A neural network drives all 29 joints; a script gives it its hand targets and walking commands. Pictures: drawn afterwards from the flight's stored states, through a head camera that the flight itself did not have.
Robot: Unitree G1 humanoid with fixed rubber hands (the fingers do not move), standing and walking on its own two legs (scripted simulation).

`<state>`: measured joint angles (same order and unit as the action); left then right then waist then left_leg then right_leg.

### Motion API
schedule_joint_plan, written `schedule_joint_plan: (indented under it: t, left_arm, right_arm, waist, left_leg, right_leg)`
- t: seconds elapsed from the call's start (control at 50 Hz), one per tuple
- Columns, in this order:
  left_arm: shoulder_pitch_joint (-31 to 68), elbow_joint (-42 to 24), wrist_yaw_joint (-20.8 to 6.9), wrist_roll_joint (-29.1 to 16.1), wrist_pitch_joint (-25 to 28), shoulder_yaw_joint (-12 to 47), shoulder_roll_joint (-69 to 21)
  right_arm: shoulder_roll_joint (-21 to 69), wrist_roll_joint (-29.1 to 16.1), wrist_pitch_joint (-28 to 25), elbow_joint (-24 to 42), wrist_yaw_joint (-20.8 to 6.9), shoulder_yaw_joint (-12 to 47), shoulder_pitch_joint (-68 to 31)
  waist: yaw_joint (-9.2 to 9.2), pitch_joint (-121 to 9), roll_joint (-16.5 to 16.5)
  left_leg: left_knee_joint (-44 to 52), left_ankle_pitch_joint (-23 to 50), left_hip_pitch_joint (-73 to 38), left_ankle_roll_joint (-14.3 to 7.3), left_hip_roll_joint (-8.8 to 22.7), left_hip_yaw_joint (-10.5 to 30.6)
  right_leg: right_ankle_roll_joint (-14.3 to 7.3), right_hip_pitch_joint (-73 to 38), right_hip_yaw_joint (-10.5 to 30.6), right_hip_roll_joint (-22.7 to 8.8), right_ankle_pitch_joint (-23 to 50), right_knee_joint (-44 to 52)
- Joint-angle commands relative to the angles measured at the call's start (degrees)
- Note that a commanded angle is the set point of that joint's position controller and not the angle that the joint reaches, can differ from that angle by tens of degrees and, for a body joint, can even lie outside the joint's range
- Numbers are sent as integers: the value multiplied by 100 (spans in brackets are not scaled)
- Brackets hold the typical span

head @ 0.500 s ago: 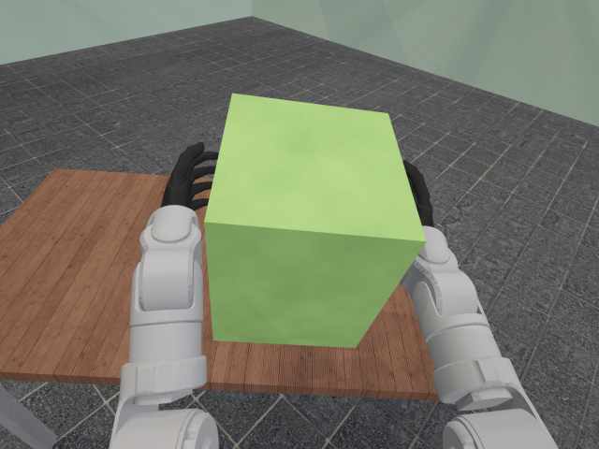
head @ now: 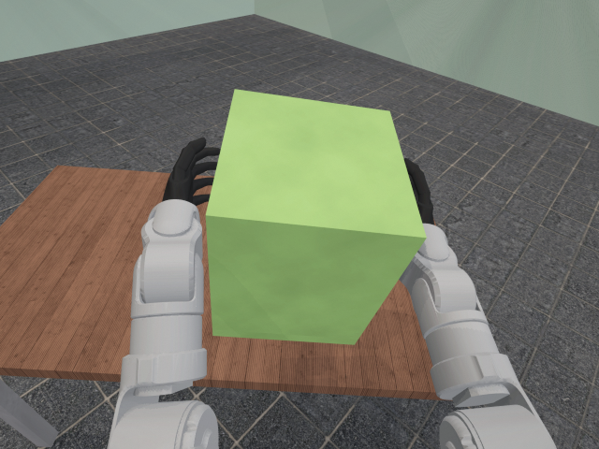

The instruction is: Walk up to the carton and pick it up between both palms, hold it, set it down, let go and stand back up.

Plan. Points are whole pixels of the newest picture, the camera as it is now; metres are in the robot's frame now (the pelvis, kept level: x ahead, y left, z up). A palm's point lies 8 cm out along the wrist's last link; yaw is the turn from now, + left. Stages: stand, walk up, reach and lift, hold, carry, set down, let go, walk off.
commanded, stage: hold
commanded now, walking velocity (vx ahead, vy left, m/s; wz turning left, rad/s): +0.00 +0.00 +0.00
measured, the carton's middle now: (298, 226) +0.38 +0.00 +0.14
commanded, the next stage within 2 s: none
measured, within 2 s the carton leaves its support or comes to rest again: neither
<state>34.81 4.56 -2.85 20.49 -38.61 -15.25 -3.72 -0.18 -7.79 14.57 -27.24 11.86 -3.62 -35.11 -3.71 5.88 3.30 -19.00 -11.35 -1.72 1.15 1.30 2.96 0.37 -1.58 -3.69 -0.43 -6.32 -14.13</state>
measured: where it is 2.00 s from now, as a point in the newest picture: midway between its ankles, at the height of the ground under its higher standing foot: outside the picture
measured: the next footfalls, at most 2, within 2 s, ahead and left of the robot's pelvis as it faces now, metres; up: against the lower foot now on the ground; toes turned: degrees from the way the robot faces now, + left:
none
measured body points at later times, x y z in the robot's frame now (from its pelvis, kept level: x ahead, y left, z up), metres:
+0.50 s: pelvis +0.00 +0.00 +0.00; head -0.03 +0.03 +0.45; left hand +0.38 +0.15 +0.19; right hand +0.37 -0.14 +0.17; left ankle +0.00 +0.13 -0.75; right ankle +0.03 -0.12 -0.75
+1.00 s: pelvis +0.00 +0.00 +0.00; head -0.03 +0.03 +0.45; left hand +0.38 +0.15 +0.19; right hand +0.38 -0.14 +0.17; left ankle +0.00 +0.13 -0.75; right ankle +0.03 -0.12 -0.75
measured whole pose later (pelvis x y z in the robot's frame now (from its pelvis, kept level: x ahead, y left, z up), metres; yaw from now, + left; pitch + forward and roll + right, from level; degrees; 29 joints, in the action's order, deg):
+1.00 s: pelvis +0.00 +0.00 +0.00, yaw +0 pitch -9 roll -1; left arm 35.0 4.7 -2.9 20.5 -38.4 -15.3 -3.7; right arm -0.2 -7.6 14.1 -27.3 12.0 -3.6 -35.2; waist -3.7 5.9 3.2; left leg -18.9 -11.1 -1.6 1.1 1.2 2.9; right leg 0.4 -1.4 -3.7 -0.5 -6.2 -14.1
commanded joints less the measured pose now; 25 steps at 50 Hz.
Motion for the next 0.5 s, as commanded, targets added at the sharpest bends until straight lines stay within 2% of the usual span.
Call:
schedule_joint_plan:
  t: [0.0,0.06,0.08,0.1,0.2,0.24,0.3,0.36,0.46,0.48]
  left_arm:
    - [2828,-422,-738,-788,215,2652,-3101]
    - [2849,-499,-755,-773,186,2667,-3067]
    - [2803,-509,-753,-750,174,2656,-3071]
    - [2897,-483,-746,-728,166,2656,-3054]
    - [3025,-490,-694,-744,203,2692,-3082]
    - [3033,-393,-689,-758,196,2719,-3086]
    - [3096,-428,-673,-790,222,2729,-3114]
    - [2991,-334,-695,-809,211,2738,-3147]
    - [2884,-217,-752,-711,158,2560,-3061]
    - [2964,-272,-756,-741,169,2627,-3097]
  right_arm:
    - [3113,-460,-542,1992,-436,2670,-4229]
    - [3069,-449,-503,1940,-406,2691,-4157]
    - [3084,-474,-503,2049,-404,2711,-4189]
    - [3056,-430,-468,1930,-413,2666,-4170]
    - [3088,-406,-503,1923,-498,2589,-4271]
    - [3085,-375,-500,1854,-505,2555,-4244]
    - [3098,-367,-503,1856,-498,2534,-4292]
    - [3073,-345,-505,1832,-474,2476,-4189]
    - [2988,-292,-477,1761,-470,2443,-4190]
    - [3059,-342,-488,1735,-475,2462,-4171]
  waist:
    - [-59,-2652,-382]
    - [-106,-2464,-376]
    - [-39,-2468,-405]
    - [-89,-2314,-396]
    - [4,-2382,-413]
    - [-56,-2369,-434]
    - [-30,-2428,-406]
    - [-119,-2413,-385]
    - [-67,-2257,-329]
    - [-117,-2313,-411]
  left_leg:
    - [1,2046,-110,99,-376,-502]
    - [12,1951,-64,98,-371,-485]
    - [22,1900,-60,102,-370,-486]
    - [69,1746,-5,95,-371,-490]
    - [157,1512,59,72,-351,-479]
    - [167,1461,30,87,-354,-488]
    - [167,1460,9,70,-346,-480]
    - [150,1515,20,87,-336,-468]
    - [190,1379,53,46,-333,-507]
    - [163,1453,38,81,-343,-504]
  right_leg:
    - [144,-1374,-251,332,1396,-166]
    - [149,-1350,-245,334,1312,-137]
    - [145,-1326,-259,316,1289,-137]
    - [139,-1237,-253,318,1079,-101]
    - [119,-1141,-267,327,710,-75]
    - [108,-1072,-276,323,641,-64]
    - [122,-1026,-283,326,597,-70]
    - [112,-1091,-284,333,719,-66]
    - [114,-1107,-262,307,622,-47]
    - [107,-1150,-260,300,711,-67]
